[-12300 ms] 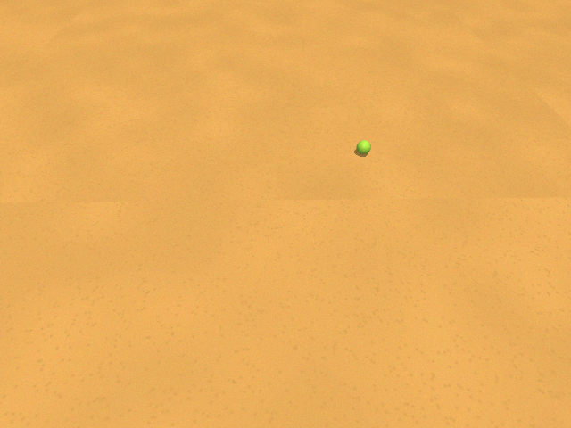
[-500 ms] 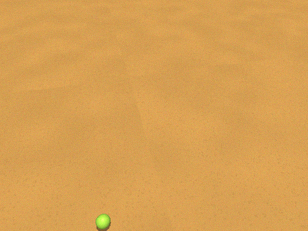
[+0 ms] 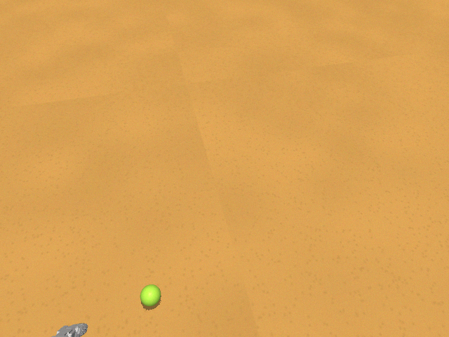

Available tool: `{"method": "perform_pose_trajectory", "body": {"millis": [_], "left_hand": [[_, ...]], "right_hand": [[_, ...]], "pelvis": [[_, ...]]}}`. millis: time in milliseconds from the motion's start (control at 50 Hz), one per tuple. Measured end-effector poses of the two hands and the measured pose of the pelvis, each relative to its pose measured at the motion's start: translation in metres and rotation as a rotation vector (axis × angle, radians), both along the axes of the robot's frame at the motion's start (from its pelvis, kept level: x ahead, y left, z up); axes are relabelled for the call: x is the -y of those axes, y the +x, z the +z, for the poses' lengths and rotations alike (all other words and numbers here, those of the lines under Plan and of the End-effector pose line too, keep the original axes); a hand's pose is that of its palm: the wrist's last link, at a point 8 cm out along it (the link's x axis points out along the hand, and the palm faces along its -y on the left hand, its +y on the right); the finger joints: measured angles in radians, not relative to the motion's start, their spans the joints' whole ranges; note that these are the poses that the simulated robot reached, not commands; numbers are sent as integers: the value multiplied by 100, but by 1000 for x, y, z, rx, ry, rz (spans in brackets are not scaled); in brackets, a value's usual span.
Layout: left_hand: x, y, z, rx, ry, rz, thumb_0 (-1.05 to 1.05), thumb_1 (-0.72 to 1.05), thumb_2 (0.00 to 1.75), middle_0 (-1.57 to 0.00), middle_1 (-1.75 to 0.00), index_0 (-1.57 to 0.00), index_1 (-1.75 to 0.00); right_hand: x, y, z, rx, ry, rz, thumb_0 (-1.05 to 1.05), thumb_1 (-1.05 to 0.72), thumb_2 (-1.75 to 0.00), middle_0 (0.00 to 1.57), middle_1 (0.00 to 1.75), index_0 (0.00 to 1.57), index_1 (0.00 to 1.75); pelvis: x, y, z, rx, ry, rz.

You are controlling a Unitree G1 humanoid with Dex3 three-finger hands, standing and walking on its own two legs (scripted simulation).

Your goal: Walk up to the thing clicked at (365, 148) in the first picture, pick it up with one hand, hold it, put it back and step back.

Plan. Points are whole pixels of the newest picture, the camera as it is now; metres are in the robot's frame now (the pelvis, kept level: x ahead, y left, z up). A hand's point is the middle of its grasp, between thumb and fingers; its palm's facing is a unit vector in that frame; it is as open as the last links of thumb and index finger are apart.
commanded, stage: rise first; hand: left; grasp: from above
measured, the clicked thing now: (150, 295) +0.40 +0.28 -0.73
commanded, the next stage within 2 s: none
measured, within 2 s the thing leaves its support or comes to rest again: neither
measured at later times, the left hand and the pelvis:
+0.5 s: hand out of the picture +0.14 +0.27 -0.22, palm faces -0.16 -0.87 -0.46, open 13.9 cm; pelvis +0.00 +0.02 -0.07, yaw -1 degrees
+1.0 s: hand out of the picture +0.19 +0.30 -0.36, palm faces -0.42 -0.60 -0.68, open 14.0 cm; pelvis -0.04 +0.02 -0.22, yaw -1 degrees
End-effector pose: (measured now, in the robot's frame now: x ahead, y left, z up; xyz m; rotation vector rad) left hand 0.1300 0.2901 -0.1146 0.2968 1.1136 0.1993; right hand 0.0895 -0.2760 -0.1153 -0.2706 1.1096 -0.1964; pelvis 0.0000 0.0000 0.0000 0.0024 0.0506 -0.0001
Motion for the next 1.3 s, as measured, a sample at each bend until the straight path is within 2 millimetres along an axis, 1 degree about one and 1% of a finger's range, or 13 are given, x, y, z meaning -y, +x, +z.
{"method": "perform_pose_trajectory", "body": {"millis": [60,120,260,360,460,580,720,780,880,1040,1180,1240,1300], "left_hand": [[-3,20,-6,16,12,-55,1,56,92,-16,-62,-17,-62],[-6,28,-10,28,38,-83,1,37,92,-13,-78,-14,-76],[-10,19,-26,-27,84,-106,0,-12,95,-9,-98,-11,-96],[-15,11,-45,-30,102,-124,0,-36,96,-9,-103,-10,-102],[-19,7,-59,-7,127,-164,0,-47,96,-8,-105,-10,-104],[-21,5,-69,-7,153,-217,0,-53,96,-9,-107,-10,-106],[-23,4,-86,-13,185,-267,0,-54,95,-8,-107,-10,-106],[-26,7,-100,-17,215,-311,0,-54,94,-8,-108,-10,-106],[-36,25,-142,-4,295,-420,0,-53,93,-8,-110,-10,-108],[-35,80,-209,134,457,-646,0,-52,94,-7,-111,-9,-109],[-42,118,-261,163,585,-752,0,-52,96,-8,-111,-9,-109],[-42,131,-279,176,618,-807,0,-51,97,-7,-110,-9,-109],[-41,143,-295,191,634,-860,0,-51,98,-7,-109,-8,-108]], "right_hand": [[-9,-1,-5,26,21,-10,1,-92,-90,20,30,20,30],[-16,-3,-9,44,36,-24,1,-93,-90,20,30,20,30],[-26,5,-20,107,47,-21,1,-94,-90,20,30,20,30],[-29,22,-28,169,24,7,1,-92,-90,20,30,20,30],[-33,41,-37,220,4,39,1,-91,-89,20,30,20,30],[-43,59,-47,275,6,69,1,-91,-89,20,30,20,30],[-52,69,-64,321,16,98,1,-91,-89,20,30,20,30],[-53,70,-78,329,18,118,1,-91,-90,20,30,20,30],[-47,67,-117,326,10,160,1,-91,-89,20,30,21,30],[-27,45,-213,239,5,162,1,-90,-89,20,30,20,30],[-16,-2,-296,98,24,127,1,-90,-90,20,30,20,30],[-14,-27,-322,33,27,106,1,-89,-89,20,30,20,30],[-14,-51,-339,-28,24,82,1,-88,-89,20,30,20,30]], "pelvis": [[0,-4,-8,-51,1,-4],[-1,-4,-15,-77,1,-11],[-10,-2,-32,-125,-9,-16],[-14,-3,-50,-170,-14,-16],[-17,-4,-67,-208,-21,-16],[-22,-4,-84,-246,-32,-15],[-25,-9,-105,-294,-38,-16],[-25,-14,-118,-324,-38,-14],[-23,-26,-157,-394,-33,-12],[-17,-51,-235,-494,-28,-17],[-12,-75,-295,-539,-30,-26],[-11,-83,-315,-543,-34,-32],[-11,-89,-331,-545,-39,-38]]}}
